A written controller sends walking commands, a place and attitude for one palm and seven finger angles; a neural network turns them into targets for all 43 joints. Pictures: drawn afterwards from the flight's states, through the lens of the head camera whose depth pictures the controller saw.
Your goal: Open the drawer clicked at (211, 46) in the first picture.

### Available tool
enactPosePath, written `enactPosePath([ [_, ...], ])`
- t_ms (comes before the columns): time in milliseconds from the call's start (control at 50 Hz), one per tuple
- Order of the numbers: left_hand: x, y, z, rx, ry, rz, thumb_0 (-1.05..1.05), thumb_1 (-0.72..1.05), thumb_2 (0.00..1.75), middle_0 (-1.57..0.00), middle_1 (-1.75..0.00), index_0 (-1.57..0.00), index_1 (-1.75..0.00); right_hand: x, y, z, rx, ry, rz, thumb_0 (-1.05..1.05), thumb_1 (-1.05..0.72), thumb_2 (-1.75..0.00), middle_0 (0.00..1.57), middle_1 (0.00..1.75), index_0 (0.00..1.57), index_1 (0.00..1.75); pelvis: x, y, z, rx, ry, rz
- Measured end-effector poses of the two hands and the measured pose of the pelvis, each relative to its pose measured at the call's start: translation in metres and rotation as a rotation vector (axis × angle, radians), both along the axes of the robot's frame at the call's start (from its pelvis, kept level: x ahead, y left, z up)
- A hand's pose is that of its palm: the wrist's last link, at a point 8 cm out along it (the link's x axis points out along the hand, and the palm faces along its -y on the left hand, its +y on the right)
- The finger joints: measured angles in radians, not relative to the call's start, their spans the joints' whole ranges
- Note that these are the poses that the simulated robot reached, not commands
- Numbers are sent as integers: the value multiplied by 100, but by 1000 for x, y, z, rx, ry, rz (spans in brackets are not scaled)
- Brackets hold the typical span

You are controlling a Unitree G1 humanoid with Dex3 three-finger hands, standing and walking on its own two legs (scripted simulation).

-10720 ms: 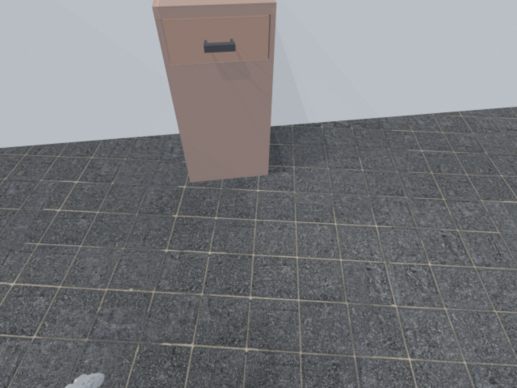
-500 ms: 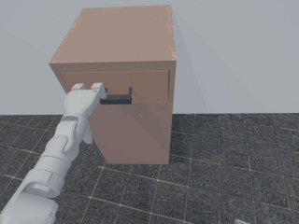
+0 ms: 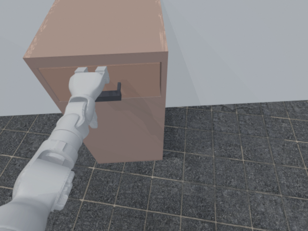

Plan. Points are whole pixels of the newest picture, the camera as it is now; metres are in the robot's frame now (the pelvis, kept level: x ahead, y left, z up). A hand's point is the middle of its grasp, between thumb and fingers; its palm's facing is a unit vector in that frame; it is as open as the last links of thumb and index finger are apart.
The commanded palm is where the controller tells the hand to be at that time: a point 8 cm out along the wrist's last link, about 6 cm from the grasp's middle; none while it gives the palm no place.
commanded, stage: move the hooked fingers above the handle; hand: left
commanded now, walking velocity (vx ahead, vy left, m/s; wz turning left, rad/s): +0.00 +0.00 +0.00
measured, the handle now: (104, 91) +0.56 +0.16 -0.01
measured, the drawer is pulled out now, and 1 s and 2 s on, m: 0.00 0.00 0.00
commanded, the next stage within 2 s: lower the fingers behind the handle in 0.82 s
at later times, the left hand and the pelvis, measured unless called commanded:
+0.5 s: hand (95, 92) +0.51 +0.17 +0.04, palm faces -0.04 -0.05 -1.00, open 13.8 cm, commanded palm +0.49 +0.17 +0.11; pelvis +0.01 +0.01 +0.00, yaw -2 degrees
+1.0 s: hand (95, 93) +0.49 +0.16 +0.05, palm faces -0.01 -0.02 -1.00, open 13.8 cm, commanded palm +0.47 +0.16 +0.10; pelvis +0.01 +0.01 +0.00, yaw +0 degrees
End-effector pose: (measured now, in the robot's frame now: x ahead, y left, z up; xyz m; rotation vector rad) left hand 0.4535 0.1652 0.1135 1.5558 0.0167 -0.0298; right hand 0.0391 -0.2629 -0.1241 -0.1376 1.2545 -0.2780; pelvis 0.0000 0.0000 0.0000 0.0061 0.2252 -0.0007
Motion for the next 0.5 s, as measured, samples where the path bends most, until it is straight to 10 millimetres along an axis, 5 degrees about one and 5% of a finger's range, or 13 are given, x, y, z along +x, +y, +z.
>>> enactPosePath([
  [300, 42, -5, -11, -12, 7, 37, 0, -49, 30, -32, -120, -32, -120, -76, 0, 5, -33, 156, -113, 1, -90, -90, 20, 30, 20, 30, 3, 6, -5, -9, 80, -29],
  [500, 36, 7, -18, -30, 13, 16, 0, -49, 30, -32, -120, -32, -120, -63, 12, 3, -11, 158, -93, 1, -90, -90, 20, 30, 20, 30, 10, 11, -4, -16, 75, -23],
])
